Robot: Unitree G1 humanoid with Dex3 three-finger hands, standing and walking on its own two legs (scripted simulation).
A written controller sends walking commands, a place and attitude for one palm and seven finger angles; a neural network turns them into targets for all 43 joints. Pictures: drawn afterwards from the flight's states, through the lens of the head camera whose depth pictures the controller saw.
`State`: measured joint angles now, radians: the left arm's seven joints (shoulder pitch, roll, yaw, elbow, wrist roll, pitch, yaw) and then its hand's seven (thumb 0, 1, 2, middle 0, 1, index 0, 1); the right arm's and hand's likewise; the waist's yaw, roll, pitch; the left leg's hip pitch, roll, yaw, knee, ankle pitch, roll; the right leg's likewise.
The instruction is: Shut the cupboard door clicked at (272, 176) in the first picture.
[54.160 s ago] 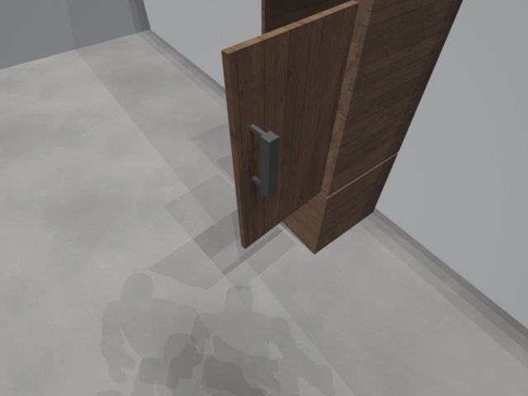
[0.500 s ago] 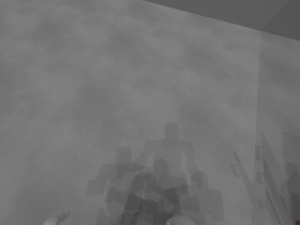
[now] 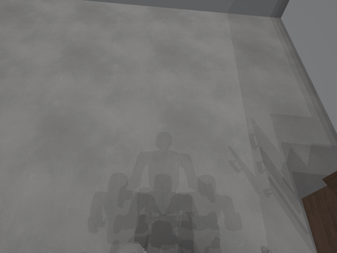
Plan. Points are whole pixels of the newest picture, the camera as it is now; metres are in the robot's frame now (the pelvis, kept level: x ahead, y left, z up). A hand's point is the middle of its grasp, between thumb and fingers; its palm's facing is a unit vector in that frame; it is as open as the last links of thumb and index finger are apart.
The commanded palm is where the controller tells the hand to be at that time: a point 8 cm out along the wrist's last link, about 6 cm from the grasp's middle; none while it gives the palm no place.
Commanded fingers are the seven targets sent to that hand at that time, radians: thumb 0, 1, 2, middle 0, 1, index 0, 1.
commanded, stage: turn to face it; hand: left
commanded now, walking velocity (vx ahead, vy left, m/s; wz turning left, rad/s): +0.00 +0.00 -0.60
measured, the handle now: out of the picture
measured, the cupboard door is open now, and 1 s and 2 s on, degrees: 26 26 26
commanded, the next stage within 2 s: take the last steps up to it in 1.74 s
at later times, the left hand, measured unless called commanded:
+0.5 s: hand (114, 234) +0.17 +0.15 -0.15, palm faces -0.30 -0.91 -0.28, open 7.4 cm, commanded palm none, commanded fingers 0.00 0.90 0.90 -0.20 -0.30 -0.20 -0.30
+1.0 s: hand (124, 218) +0.22 +0.14 -0.16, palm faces -0.52 -0.83 -0.20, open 7.4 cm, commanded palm none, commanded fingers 0.00 0.90 0.90 -0.20 -0.30 -0.20 -0.30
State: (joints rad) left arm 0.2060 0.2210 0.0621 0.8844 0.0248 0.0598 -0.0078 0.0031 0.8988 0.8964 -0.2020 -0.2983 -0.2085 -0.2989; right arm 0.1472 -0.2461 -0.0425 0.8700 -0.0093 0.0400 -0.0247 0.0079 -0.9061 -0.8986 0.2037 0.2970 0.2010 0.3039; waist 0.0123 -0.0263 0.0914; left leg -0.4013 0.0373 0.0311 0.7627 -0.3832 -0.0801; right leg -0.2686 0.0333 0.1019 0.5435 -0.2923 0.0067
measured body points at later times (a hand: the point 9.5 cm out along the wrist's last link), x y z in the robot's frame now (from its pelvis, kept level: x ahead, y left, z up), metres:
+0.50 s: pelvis +0.00 -0.01 -0.01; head +0.03 -0.05 +0.44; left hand +0.19 +0.20 -0.13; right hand -0.05 -0.29 -0.16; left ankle +0.01 +0.13 -0.70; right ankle -0.05 -0.12 -0.73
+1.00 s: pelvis +0.02 +0.01 +0.01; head +0.08 +0.00 +0.45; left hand +0.25 +0.18 -0.15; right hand -0.05 -0.24 -0.12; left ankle +0.08 +0.10 -0.73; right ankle -0.08 -0.09 -0.66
